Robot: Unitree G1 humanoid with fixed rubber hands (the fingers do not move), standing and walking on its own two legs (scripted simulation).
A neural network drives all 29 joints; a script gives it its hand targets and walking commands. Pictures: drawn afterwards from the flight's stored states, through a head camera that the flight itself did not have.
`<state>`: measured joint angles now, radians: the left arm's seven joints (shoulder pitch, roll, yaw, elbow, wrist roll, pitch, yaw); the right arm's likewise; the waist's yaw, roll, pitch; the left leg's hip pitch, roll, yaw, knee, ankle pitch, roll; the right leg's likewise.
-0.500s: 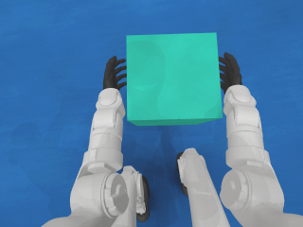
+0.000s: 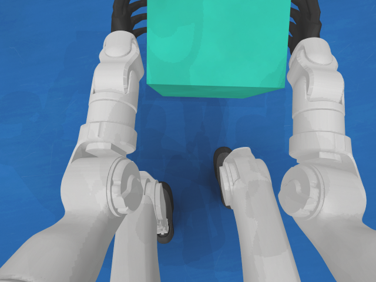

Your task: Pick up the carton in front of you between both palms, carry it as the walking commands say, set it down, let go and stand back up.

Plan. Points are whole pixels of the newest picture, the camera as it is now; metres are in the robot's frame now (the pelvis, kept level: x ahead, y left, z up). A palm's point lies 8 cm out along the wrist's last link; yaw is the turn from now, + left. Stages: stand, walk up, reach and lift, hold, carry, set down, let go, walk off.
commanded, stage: set down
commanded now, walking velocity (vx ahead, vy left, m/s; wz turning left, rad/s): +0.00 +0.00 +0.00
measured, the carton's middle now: (209, 42) +0.53 -0.13 -0.20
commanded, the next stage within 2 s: none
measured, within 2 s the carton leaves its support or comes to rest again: rests again in 0.86 s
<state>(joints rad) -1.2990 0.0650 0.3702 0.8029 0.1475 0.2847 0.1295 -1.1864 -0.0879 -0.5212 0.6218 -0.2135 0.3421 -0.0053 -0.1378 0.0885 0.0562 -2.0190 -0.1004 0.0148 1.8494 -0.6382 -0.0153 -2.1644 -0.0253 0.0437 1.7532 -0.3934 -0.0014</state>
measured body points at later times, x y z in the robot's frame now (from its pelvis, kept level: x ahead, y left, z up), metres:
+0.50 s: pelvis +0.00 +0.01 -0.07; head +0.39 -0.06 +0.14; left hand +0.60 -0.01 -0.26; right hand +0.51 -0.30 -0.25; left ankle +0.07 +0.11 -0.44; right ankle +0.13 -0.13 -0.44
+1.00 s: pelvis -0.01 +0.01 -0.09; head +0.37 -0.05 +0.12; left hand +0.59 +0.00 -0.28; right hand +0.50 -0.30 -0.28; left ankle +0.07 +0.12 -0.44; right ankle +0.13 -0.13 -0.44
